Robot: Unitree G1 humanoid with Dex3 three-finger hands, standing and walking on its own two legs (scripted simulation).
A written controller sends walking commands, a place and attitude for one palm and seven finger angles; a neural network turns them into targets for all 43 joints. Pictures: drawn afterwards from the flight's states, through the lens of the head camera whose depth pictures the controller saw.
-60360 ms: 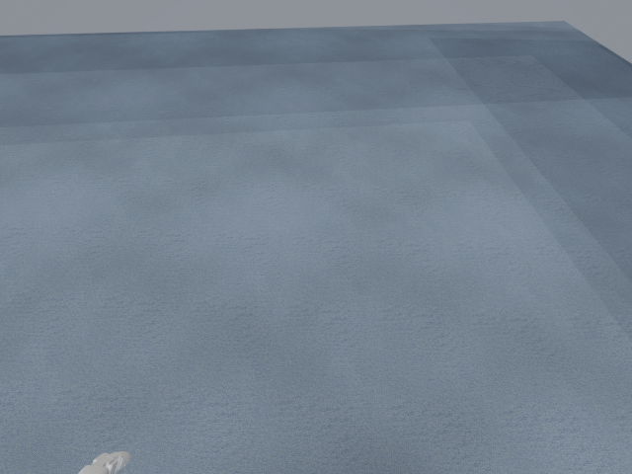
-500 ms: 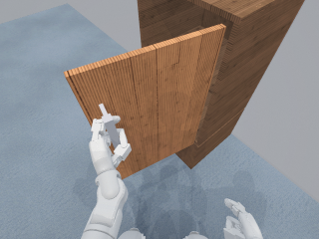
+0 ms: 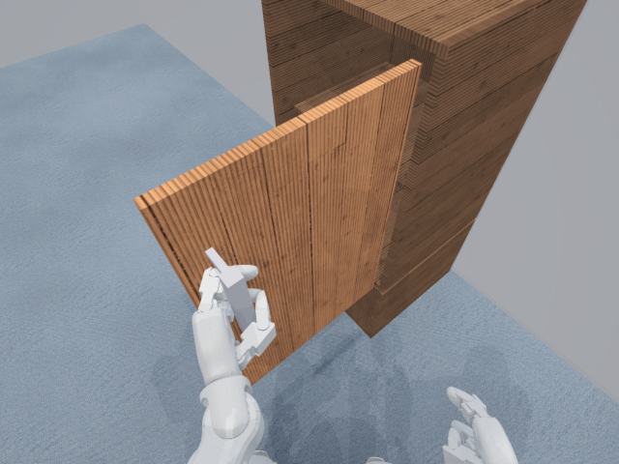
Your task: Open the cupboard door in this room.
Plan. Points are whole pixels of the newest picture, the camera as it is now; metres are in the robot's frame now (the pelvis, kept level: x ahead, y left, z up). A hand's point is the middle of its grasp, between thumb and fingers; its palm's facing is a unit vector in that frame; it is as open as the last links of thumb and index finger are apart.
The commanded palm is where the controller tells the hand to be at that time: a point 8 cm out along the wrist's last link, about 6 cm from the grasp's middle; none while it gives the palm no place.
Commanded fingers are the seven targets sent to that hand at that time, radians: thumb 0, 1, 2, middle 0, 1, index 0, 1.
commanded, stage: open thumb and fingers to let go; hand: left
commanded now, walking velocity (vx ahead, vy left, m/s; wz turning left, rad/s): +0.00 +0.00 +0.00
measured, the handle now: (233, 294) +0.32 +0.11 +0.05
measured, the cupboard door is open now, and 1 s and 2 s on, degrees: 91 92 93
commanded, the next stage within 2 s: slide the hand sideways off the handle in 0.68 s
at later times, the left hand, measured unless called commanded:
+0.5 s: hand (256, 328) +0.28 +0.08 +0.05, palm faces +0.31 -0.95 -0.02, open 13.9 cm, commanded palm +0.23 +0.12 +0.05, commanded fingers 0.00 -0.50 0.30 -0.21 -0.65 -0.21 -0.65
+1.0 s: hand (253, 359) +0.24 +0.08 +0.05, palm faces -0.18 -0.98 -0.04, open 16.2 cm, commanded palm +0.23 +0.12 +0.05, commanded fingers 0.00 -0.50 0.30 -0.15 -0.30 -0.15 -0.30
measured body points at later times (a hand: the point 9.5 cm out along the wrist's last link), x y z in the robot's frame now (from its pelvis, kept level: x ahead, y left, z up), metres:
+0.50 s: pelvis -0.01 +0.01 +0.00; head +0.03 +0.00 +0.44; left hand +0.25 +0.13 +0.05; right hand +0.16 -0.20 -0.10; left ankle +0.00 +0.14 -0.67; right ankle -0.01 -0.08 -0.67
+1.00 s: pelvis -0.03 +0.03 -0.01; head +0.02 +0.01 +0.44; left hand +0.24 +0.13 +0.05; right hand +0.14 -0.19 -0.10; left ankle +0.00 +0.14 -0.67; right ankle -0.01 -0.08 -0.67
